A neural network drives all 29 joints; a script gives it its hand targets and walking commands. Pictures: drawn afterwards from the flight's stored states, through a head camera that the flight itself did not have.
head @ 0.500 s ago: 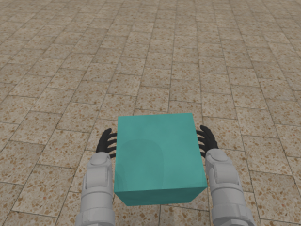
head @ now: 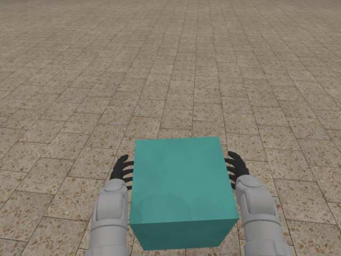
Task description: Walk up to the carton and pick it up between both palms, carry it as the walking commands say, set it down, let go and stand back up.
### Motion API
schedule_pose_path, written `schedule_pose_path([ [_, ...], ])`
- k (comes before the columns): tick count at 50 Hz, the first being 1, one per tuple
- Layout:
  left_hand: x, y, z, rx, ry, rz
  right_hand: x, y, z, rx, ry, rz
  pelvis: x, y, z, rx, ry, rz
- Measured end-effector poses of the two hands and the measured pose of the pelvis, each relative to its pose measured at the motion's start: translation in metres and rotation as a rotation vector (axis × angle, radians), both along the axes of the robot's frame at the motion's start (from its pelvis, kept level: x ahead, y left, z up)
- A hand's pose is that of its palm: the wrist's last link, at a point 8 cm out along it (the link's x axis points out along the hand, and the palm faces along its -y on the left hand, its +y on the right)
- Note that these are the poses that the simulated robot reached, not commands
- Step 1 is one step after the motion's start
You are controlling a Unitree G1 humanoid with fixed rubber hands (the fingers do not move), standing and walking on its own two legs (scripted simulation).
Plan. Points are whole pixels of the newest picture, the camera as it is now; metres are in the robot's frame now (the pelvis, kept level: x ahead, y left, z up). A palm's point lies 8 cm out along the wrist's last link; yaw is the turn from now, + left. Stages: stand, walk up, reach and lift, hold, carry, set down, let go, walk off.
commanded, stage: reach and lift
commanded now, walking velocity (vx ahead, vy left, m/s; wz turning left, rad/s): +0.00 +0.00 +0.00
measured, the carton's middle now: (179, 196) +0.30 -0.01 -0.02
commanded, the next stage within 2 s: hold in 0.94 s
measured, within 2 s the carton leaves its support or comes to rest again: neither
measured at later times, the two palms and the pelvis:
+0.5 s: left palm (115, 188) +0.29 +0.15 +0.04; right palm (239, 182) +0.29 -0.15 +0.05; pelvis +0.00 +0.00 +0.00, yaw +0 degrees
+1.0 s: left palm (116, 191) +0.28 +0.15 +0.04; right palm (242, 186) +0.28 -0.15 +0.05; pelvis +0.00 +0.00 +0.00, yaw +0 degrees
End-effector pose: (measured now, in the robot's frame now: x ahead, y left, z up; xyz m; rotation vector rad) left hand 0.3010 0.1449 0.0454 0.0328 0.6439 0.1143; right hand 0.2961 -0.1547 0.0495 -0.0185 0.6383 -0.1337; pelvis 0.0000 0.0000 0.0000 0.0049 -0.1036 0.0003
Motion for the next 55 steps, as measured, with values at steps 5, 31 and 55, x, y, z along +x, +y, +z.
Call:
schedule_pose_path([
  [5, -0.002, 0.0, 0.004, 0.001, 0.006, 0.002, -0.002, 0.0, 0.003, 0.002, 0.006, 0.0, 0.0, -0.001, 0.0, 0.001, -0.019, 0.001],
  [31, -0.009, 0.004, -0.001, 0.01, 0.019, 0.022, -0.001, 0.005, -0.002, -0.007, 0.021, 0.029, 0.001, -0.003, 0.0, -0.001, -0.014, 0.008],
  [55, -0.019, 0.001, -0.001, 0.024, 0.027, -0.002, -0.016, 0.001, -0.003, -0.019, 0.029, 0.024, -0.001, -0.003, 0.0, 0.0, -0.026, 0.007],
])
